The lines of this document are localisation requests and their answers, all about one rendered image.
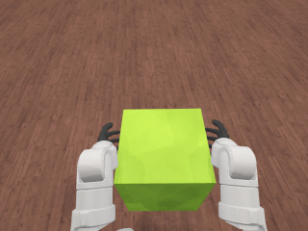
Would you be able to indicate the left robot forearm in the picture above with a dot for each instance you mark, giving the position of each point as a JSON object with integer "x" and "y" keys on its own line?
{"x": 94, "y": 185}

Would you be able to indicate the robot left hand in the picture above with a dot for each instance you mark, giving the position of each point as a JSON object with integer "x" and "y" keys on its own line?
{"x": 104, "y": 134}

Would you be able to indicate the right robot forearm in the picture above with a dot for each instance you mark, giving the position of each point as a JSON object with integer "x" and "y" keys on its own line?
{"x": 239, "y": 194}

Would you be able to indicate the robot right hand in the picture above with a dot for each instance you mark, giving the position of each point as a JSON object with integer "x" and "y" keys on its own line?
{"x": 221, "y": 132}

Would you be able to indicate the carton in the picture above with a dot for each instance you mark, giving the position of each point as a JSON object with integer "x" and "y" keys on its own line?
{"x": 164, "y": 160}

